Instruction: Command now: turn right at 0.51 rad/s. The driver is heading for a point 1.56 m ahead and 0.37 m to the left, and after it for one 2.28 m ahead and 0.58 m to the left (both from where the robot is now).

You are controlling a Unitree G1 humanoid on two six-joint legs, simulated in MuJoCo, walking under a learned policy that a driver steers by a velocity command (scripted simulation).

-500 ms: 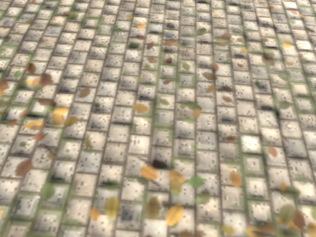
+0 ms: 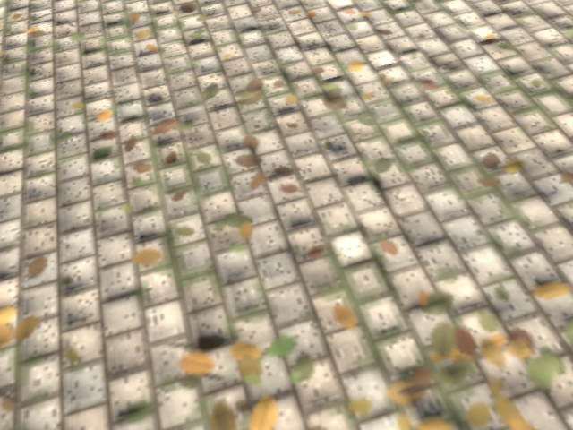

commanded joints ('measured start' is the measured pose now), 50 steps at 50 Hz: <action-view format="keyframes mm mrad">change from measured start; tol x32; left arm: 1 -43 140 38 -75 -11 -27 7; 50 223 80 1 230 -3 -151 6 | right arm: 1 23 -82 -25 -46 3 -11 6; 50 -243 14 23 -7 -6 -92 67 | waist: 1 -11 -143 -96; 50 51 -124 72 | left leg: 1 -60 -8 -23 69 25 -9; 14 407 -32 -13 -674 182 63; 19 362 279 -443 -921 -319 259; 32 224 163 -187 -774 -37 225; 37 -235 8 -65 34 -65 153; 50 -131 35 69 -310 328 51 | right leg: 1 132 -213 233 -169 423 -148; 21 -317 -24 -7 385 -135 35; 32 114 -15 -137 -69 19 11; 36 358 -451 592 -380 -543 -172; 50 236 -226 25 -384 421 -127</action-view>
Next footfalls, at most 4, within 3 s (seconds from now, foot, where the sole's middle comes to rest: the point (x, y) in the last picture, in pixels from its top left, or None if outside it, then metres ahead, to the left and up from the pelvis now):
0.30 left None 0.04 0.12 -0.78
0.66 right None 0.12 -0.11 -0.78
1.16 left None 0.47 0.04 -0.78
1.70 right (369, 315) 0.77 -0.12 -0.78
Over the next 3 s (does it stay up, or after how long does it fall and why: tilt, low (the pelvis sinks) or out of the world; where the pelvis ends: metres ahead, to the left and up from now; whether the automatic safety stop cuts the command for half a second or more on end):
stays up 1.21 0.28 0.00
